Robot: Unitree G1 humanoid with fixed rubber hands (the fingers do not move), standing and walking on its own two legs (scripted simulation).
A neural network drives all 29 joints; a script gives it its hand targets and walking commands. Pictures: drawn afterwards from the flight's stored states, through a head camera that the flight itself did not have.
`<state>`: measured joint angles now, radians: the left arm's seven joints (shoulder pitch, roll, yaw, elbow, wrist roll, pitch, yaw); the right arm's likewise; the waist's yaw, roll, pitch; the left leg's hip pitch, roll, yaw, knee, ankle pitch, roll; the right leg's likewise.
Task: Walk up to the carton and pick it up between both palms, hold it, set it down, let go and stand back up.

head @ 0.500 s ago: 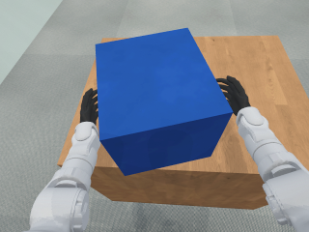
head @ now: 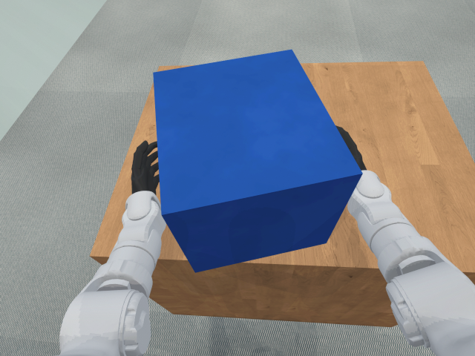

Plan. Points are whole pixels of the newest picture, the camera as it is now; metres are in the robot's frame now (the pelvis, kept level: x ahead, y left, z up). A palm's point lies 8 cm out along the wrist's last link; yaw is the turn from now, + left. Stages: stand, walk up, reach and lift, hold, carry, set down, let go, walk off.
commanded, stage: reach and lift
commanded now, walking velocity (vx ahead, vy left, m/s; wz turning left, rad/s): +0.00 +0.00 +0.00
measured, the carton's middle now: (243, 161) +0.46 +0.07 +0.03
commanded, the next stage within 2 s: none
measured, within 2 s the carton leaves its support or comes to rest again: leaves its support in 1.26 s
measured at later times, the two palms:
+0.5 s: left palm (132, 198) +0.36 +0.25 +0.04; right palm (337, 170) +0.44 -0.10 +0.05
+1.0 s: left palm (132, 197) +0.36 +0.25 +0.04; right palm (336, 170) +0.44 -0.10 +0.05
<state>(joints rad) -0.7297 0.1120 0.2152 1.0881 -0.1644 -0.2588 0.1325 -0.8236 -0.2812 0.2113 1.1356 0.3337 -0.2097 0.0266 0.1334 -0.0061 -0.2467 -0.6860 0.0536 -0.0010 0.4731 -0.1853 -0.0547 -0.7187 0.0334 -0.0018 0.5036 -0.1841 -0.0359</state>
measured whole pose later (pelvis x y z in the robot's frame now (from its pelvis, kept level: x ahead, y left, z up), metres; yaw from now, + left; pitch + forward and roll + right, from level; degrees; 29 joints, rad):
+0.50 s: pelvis +0.01 +0.02 +0.01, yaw +0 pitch +15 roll -1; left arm -0.66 0.07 0.31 1.20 -0.06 -0.35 0.16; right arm -0.82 -0.19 0.00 1.36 0.01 -0.32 0.05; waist 0.13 0.01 -0.21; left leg -0.51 0.06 0.00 0.47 -0.23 -0.05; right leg -0.51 0.03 0.00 0.44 -0.19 -0.02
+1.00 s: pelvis +0.01 +0.02 +0.01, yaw +0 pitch +15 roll -1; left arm -0.66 0.07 0.28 1.20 -0.06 -0.35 0.19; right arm -0.82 -0.19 0.00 1.37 0.01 -0.32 0.05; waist 0.13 0.02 -0.21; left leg -0.51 0.06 0.00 0.47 -0.23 -0.04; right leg -0.50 0.03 0.00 0.42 -0.19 -0.02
